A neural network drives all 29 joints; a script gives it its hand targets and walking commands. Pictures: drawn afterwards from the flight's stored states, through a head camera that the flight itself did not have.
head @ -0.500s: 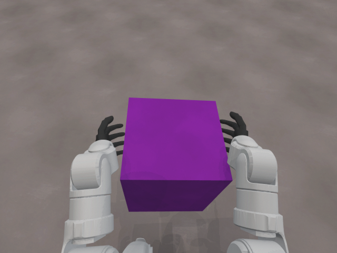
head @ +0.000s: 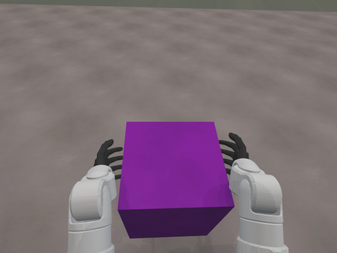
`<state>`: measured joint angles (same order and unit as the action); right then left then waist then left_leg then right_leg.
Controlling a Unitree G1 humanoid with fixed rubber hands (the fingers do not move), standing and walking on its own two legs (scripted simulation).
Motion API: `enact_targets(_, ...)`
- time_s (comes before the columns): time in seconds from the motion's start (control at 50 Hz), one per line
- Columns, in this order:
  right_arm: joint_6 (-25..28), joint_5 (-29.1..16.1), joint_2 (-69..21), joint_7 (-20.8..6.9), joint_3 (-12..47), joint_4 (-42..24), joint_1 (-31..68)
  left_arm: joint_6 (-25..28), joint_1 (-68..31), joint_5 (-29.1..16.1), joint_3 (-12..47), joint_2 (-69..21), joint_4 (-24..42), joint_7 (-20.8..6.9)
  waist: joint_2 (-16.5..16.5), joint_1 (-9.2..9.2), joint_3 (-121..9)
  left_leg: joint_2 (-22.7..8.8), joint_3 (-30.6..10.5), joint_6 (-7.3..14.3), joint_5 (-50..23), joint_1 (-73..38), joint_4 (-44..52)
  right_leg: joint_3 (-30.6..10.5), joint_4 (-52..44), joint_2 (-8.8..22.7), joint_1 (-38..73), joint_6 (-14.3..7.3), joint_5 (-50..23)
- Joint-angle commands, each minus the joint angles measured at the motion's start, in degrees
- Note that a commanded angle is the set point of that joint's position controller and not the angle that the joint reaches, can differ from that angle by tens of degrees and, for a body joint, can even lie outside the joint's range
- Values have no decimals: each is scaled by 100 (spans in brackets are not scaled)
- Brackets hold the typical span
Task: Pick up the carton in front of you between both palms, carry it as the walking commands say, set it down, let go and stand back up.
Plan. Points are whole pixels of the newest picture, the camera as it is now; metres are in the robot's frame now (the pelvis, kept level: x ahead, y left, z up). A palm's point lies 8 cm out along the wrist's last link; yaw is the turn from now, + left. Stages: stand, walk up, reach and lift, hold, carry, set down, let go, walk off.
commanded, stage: carry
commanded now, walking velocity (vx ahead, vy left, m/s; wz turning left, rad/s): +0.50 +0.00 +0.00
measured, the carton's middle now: (169, 183) +0.32 -0.01 +0.01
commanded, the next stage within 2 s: none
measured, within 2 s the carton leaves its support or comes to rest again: neither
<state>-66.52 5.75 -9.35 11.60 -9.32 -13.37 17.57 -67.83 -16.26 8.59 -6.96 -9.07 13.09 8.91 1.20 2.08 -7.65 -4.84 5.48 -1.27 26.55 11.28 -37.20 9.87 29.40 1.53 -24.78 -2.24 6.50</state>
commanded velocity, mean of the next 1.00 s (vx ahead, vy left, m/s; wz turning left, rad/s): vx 0.36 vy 0.00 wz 0.00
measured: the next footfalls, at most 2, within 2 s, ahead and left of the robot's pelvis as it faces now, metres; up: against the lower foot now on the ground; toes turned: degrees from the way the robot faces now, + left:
left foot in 0.28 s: +0.32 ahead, +0.15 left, +0.00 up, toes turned +10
right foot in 0.68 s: +0.55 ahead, -0.09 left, +0.00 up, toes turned -10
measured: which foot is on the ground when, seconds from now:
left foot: up 0.00-0.26, down 0.28-0.68, up 0.70-1.00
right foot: down 0.00-0.32, up 0.34-0.66, down 0.68-1.00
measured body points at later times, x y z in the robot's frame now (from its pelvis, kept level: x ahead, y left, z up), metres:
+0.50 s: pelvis +0.29 +0.05 +0.02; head +0.27 +0.05 +0.47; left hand +0.57 +0.18 +0.10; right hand +0.55 -0.12 +0.11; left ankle +0.28 +0.14 -0.73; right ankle +0.29 -0.07 -0.67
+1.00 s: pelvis +0.59 +0.03 +0.01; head +0.60 +0.02 +0.46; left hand +0.86 +0.19 +0.09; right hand +0.90 -0.10 +0.10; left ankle +0.70 +0.13 -0.72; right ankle +0.51 -0.08 -0.73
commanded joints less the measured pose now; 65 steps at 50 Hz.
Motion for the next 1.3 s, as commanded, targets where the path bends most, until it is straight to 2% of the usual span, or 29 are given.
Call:
enact_targets(0.0,-344,-2297,-5775,-1675,4250,-427,1884,-4,-2012,-2099,3840,-5695,770,-1158,-412,-331,-1982,26,-465,51,295,3185,-2670,-3147,-998,2250,3978,-1101,-1568)
enact_targets(0.04,-296,-2192,-5912,-1701,4211,-507,1531,-7,-2240,-2450,3963,-6094,1113,-1294,-623,-370,-1704,-80,-398,-7,221,3077,-1685,-2389,-1436,2075,3441,-872,-375)
enact_targets(0.14,-173,-2058,-5946,-1623,4205,-1041,1455,-31,-2323,-2863,4260,-5997,1399,-1433,-785,-302,-1169,51,103,25,-1069,1395,334,-1254,-1708,1585,2058,-529,18)
enact_targets(0.16,-248,-1855,-5894,-1599,4011,-409,1122,-53,-2526,-2772,4232,-5719,1608,-1415,-975,-332,-801,149,330,0,-1349,1322,793,-1051,-1735,1447,1919,-359,275)
enact_targets(0.2,-251,-1866,-5642,-1541,3948,-647,934,-148,-1895,-2724,4199,-5490,1274,-1410,-735,-261,-839,255,657,28,-2053,262,1234,-557,-1262,1236,1256,-183,702)
enact_targets(0.22,-199,-1990,-5802,-1526,3959,-760,907,-96,-2248,-2901,4344,-5514,1801,-1412,14,-155,-1330,220,603,126,-1794,-816,1370,-138,-355,1104,1104,4,325)
enact_targets(0.24,-244,-1933,-5605,-1528,3802,-432,719,-161,-2406,-2834,4313,-5238,1917,-1378,300,-110,-1427,-345,-162,323,-1083,-1595,1527,263,575,577,268,238,544)
enact_targets(0.26,-235,-1900,-5455,-1507,3813,-622,726,-229,-2584,-2980,4305,-5225,1996,-1345,1332,-9,-1431,-1322,-2246,851,-501,-2122,2233,282,1831,-43,-813,542,1055)
enact_targets(0.28,-298,-1913,-5374,-1473,3867,-875,944,-285,-2325,-2874,4276,-5203,1768,-1333,1788,27,-1302,-1863,-3131,1260,-1001,-2348,2476,-306,2695,-82,-1681,470,2345)
enact_targets(0.3,-348,-1939,-5277,-1424,3939,-735,983,-329,-2119,-2749,4090,-5102,1486,-1332,1185,27,-1423,-2164,-3300,1576,-1834,-2385,2377,-698,3290,213,-2054,395,2577)
enact_targets(0.34,-362,-2033,-5413,-1444,4169,-1014,1290,-359,-1950,-2608,3941,-5137,1297,-1331,159,0,-1280,-1903,-2471,1319,-2777,-1835,2130,-634,3159,290,-1752,237,2346)
enact_targets(0.46,-329,-2592,-5542,-1628,4467,-1000,1826,-130,-2147,-2459,3991,-5418,1308,-1158,727,-96,-1231,-1168,-672,808,-1152,-691,2769,-316,928,279,-257,205,1110)
enact_targets(0.5,-357,-2667,-5624,-1656,4426,-1157,1997,-96,-2377,-2435,3937,-5386,1575,-1076,697,-75,-1017,-1340,-507,749,-1009,-564,2867,-292,692,359,-253,200,220)
enact_targets(0.52,-424,-2656,-5579,-1646,4384,-946,1728,-118,-2151,-2323,3960,-5258,1679,-1042,967,-67,-901,-1140,-217,685,-1083,-492,2861,-95,276,248,-56,271,-37)
enact_targets(0.6,-553,-2382,-5006,-1615,4329,-752,1224,-330,-1725,-2260,3798,-5013,1143,-1054,344,-163,-957,-836,256,424,-2749,-532,1450,441,-732,-81,1169,138,144)
enact_targets(0.62,-601,-2295,-4863,-1568,4170,-807,1425,-400,-1606,-2236,3664,-4915,761,-1118,-87,-247,-1092,-649,495,206,-3099,175,616,146,-508,172,2257,-17,336)
enact_targets(0.64,-641,-2245,-4850,-1531,4192,-798,1363,-377,-1618,-2272,3684,-4854,997,-1117,-970,-322,-1472,-184,720,-45,-2386,1193,-993,-1712,-908,1224,3019,-441,524)
enact_targets(0.66,-704,-2281,-4975,-1543,4073,-541,1312,-420,-1855,-2465,3728,-4857,1015,-1113,-1842,-373,-1582,509,401,-54,-7,2734,-2146,-3307,-1246,2030,4079,-1052,-119)
enact_targets(0.68,-734,-2165,-4975,-1545,4152,-453,1316,-421,-1909,-2305,3802,-4757,982,-1155,-1514,-393,-1462,329,-85,24,500,3411,-3101,-3542,-1383,2387,4156,-1382,-762)
enact_targets(0.74,-523,-2420,-5830,-1686,4252,-484,1681,-208,-2628,-2678,4054,-5524,1360,-1271,-209,-311,-1351,-228,-397,61,-54,2922,-2320,-2333,-1413,2140,3007,-918,-1061)
enact_targets(0.84,-292,-2123,-6427,-1614,4069,-131,1262,-12,-3551,-3156,4413,-5815,2317,-1385,-831,-304,-1269,128,270,-17,-1058,1450,-26,-540,-1217,1389,2191,-373,-2083)
enact_targets(0.92,-236,-1970,-6214,-1426,3974,-279,1143,-213,-3071,-3135,3835,-5528,1610,-1372,-976,-190,-1343,173,610,94,-2986,-200,1457,132,-322,1027,1708,83,-1527)
enact_targets(0.94,-244,-2128,-6169,-1410,4074,-578,1286,-228,-2816,-3000,3690,-5481,1475,-1346,-702,-114,-1561,-162,368,181,-3401,-838,1544,130,162,1042,1395,228,-1583)
enact_targets(0.96,-276,-2039,-5983,-1418,4040,-747,1391,-234,-2794,-2964,3831,-5521,1622,-1351,179,-148,-1749,-674,-70,373,-5322,-1453,1101,166,535,786,862,395,-900)
enact_targets(1.02,-425,-2148,-5815,-1485,3953,-432,1529,-422,-2488,-2628,3767,-5385,976,-1334,612,-112,-1903,-1754,-1417,1155,-7189,-2018,1122,-373,710,178,144,587,2064)
enact_targets(1.06,-474,-1979,-6000,-1557,3882,452,1075,-444,-3072,-2766,3836,-5288,1320,-1359,624,-227,-1803,-1200,-709,905,-6967,-1749,848,-233,-1103,129,820,469,941)
enact_targets(1.12,-450,-2077,-6287,-1662,3900,51,1422,-320,-2959,-2676,3911,-5598,1232,-1384,298,-220,-1987,-638,194,351,-6604,-821,550,-166,-10,555,2060,562,-1945)
enact_targets(1.16,-397,-2259,-6432,-1659,4107,-34,1624,-264,-3267,-2750,3932,-5768,1439,-1317,247,-214,-2251,-465,239,343,-6635,-1138,447,-224,348,621,1845,601,-2617)
enact_targets(1.28,-294,-2227,-6178,-1519,4106,-611,1493,-201,-2876,-2814,3802,-5888,1650,-1219,429,-174,-2069,-599,33,709,-7809,-1967,428,-43,-574,259,1252,592,-1001)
